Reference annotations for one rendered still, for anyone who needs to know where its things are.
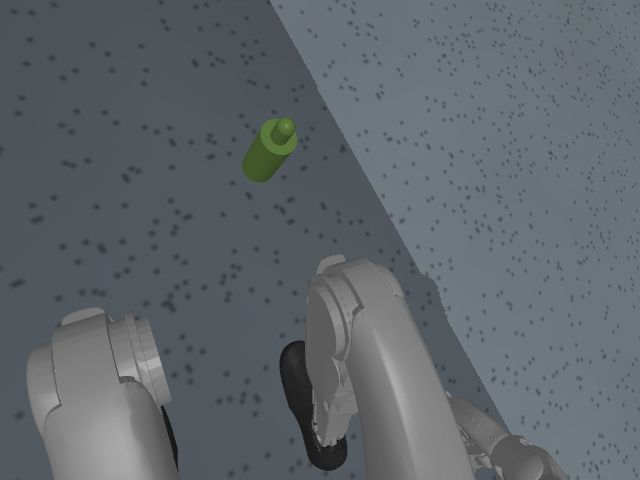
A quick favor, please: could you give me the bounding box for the right robot foot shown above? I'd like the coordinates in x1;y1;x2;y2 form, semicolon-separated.
279;341;347;471

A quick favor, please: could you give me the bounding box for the left robot foot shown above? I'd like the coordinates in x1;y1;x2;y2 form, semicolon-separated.
161;406;179;473

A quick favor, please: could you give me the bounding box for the right robot arm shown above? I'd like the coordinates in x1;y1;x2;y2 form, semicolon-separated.
490;435;569;480

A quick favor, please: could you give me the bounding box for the right robot hand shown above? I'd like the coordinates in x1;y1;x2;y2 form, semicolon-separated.
445;390;510;473

